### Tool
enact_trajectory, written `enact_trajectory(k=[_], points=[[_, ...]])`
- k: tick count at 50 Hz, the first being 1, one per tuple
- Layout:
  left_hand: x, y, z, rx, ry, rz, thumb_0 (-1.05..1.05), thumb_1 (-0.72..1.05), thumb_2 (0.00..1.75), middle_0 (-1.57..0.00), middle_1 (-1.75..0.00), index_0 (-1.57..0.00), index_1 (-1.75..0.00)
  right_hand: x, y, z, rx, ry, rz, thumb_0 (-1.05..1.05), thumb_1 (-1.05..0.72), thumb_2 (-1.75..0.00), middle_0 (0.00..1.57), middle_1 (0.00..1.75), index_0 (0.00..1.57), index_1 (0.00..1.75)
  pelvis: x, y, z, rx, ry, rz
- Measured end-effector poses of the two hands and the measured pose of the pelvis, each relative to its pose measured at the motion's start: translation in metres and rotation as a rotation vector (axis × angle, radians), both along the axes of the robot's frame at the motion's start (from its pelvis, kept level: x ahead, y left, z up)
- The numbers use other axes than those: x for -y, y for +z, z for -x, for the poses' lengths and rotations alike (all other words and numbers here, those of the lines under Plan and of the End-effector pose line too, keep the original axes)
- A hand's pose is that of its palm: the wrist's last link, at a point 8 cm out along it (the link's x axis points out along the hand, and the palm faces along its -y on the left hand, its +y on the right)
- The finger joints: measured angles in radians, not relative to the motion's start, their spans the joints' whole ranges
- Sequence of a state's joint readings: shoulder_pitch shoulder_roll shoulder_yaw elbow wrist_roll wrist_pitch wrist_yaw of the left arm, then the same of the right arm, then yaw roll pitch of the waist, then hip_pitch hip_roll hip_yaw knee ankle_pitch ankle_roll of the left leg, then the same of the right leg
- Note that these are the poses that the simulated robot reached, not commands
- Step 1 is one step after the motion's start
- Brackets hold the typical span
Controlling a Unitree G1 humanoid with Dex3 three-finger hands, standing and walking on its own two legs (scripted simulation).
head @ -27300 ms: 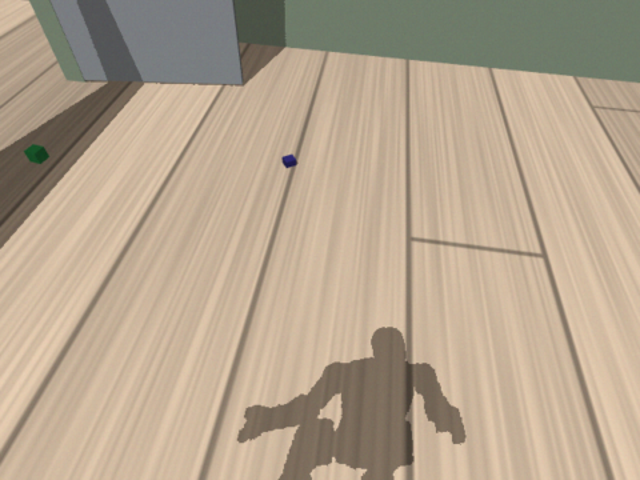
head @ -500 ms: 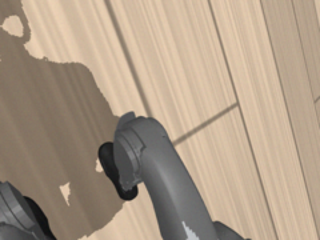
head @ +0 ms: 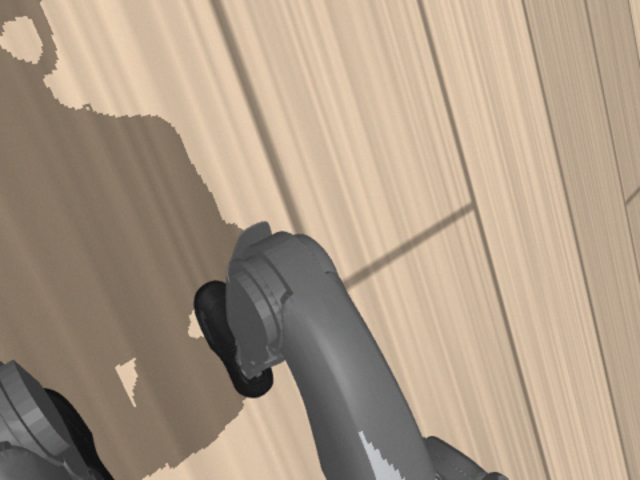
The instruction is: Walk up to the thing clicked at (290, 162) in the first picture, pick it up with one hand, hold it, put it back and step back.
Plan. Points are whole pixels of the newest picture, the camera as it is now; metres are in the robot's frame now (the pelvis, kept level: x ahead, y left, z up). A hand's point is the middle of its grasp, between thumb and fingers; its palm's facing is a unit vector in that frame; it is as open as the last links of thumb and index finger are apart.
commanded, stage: open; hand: left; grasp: from above
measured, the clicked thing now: out of the picture +0.47 +0.35 -0.31
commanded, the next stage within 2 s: withdraw in 0.18 s
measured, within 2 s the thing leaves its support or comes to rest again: neither
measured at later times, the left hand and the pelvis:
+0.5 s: hand out of the picture +0.47 +0.35 -0.25, palm faces -0.23 -0.33 -0.92, open 13.0 cm; pelvis +0.00 +0.00 +0.00, yaw +0 degrees
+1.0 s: hand out of the picture +0.40 +0.34 -0.12, palm faces -0.51 -0.15 -0.85, open 13.3 cm; pelvis -0.01 -0.01 +0.02, yaw +8 degrees
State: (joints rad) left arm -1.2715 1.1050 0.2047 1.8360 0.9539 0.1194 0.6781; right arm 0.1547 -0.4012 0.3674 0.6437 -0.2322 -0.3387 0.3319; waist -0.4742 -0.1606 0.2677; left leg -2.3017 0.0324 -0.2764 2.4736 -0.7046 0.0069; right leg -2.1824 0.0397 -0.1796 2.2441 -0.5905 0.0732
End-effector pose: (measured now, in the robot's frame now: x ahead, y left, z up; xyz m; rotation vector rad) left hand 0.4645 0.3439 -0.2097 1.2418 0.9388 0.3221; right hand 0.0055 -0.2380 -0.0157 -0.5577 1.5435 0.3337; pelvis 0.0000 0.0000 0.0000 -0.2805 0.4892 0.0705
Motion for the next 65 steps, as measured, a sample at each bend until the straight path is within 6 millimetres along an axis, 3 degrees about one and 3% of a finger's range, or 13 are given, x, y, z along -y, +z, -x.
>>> enact_trajectory(k=[16, 23, 26, 31, 38, 43, 48, 53, 58, 65], points=[[0.0, 0.001, 0.001, -0.005, -0.005, 0.004, 0.0, -0.31, 0.93, -0.3, -0.87, -0.27, -0.88, -0.001, -0.001, 0.006, -0.003, -0.01, 0.003, 0.01, -0.91, -0.9, 0.2, 0.3, 0.2, 0.3, -0.001, -0.002, 0.002, 0.007, 0.0, 0.0], [-0.003, 0.007, -0.003, 0.02, -0.013, 0.008, 0.0, -0.33, 0.9, -0.25, -0.86, -0.24, -0.86, 0.0, -0.002, 0.008, -0.004, -0.033, 0.003, 0.01, -0.92, -0.9, 0.2, 0.3, 0.2, 0.3, 0.0, -0.001, 0.002, 0.002, 0.0, -0.006], [-0.01, 0.024, -0.012, 0.073, -0.039, -0.009, 0.0, -0.33, 0.88, -0.25, -0.84, -0.24, -0.84, 0.002, -0.004, 0.006, 0.001, -0.06, 0.004, 0.01, -0.92, -0.9, 0.2, 0.3, 0.2, 0.3, 0.002, 0.001, 0.0, -0.016, -0.001, -0.014], [-0.019, 0.073, -0.018, 0.1, -0.161, -0.054, 0.0, -0.34, 0.87, -0.25, -0.82, -0.23, -0.82, 0.01, -0.015, -0.011, 0.042, -0.114, -0.005, 0.01, -0.92, -0.9, 0.2, 0.3, 0.2, 0.3, 0.004, 0.006, -0.008, -0.065, 0.005, -0.023], [-0.024, 0.134, 0.014, -0.048, -0.345, -0.064, 0.0, -0.36, 0.88, -0.23, -0.83, -0.21, -0.83, 0.022, -0.041, -0.063, 0.179, -0.136, -0.035, 0.01, -0.91, -0.9, 0.2, 0.3, 0.2, 0.3, 0.001, 0.016, -0.009, -0.071, 0.037, -0.056], [-0.012, 0.151, 0.041, -0.116, -0.459, 0.017, 0.0, -0.37, 0.9, -0.21, -0.84, -0.2, -0.85, 0.024, -0.045, -0.104, 0.287, -0.088, -0.034, 0.01, -0.91, -0.9, 0.2, 0.3, 0.2, 0.3, 0.004, 0.025, 0.001, -0.047, 0.064, -0.09], [-0.002, 0.147, 0.051, -0.113, -0.584, 0.066, 0.0, -0.36, 0.9, -0.22, -0.85, -0.2, -0.86, 0.03, -0.041, -0.129, 0.363, -0.036, 0.033, 0.01, -0.9, -0.9, 0.2, 0.3, 0.2, 0.3, 0.01, 0.024, 0.009, -0.028, 0.074, -0.109], [-0.004, 0.135, 0.044, -0.053, -0.67, 0.046, 0.0, -0.36, 0.91, -0.22, -0.85, -0.2, -0.86, 0.036, -0.041, -0.131, 0.362, -0.019, 0.116, 0.0, -0.9, -0.9, 0.2, 0.3, 0.2, 0.3, 0.011, 0.013, 0.008, -0.03, 0.074, -0.108], [-0.009, 0.117, 0.028, -0.012, -0.664, -0.004, 0.0, -0.37, 0.92, -0.2, -0.87, -0.19, -0.87, 0.036, -0.047, -0.115, 0.307, -0.043, 0.163, 0.0, -0.89, -0.89, 0.2, 0.3, 0.2, 0.3, 0.009, 0.002, 0.003, -0.048, 0.071, -0.098], [-0.001, 0.083, 0.007, -0.003, -0.602, -0.038, 0.0, -0.36, 0.9, -0.2, -0.87, -0.19, -0.86, 0.029, -0.056, -0.076, 0.194, -0.113, 0.165, 0.0, -0.89, -0.89, 0.2, 0.3, 0.2, 0.3, 0.006, -0.005, -0.005, -0.092, 0.059, -0.085]])
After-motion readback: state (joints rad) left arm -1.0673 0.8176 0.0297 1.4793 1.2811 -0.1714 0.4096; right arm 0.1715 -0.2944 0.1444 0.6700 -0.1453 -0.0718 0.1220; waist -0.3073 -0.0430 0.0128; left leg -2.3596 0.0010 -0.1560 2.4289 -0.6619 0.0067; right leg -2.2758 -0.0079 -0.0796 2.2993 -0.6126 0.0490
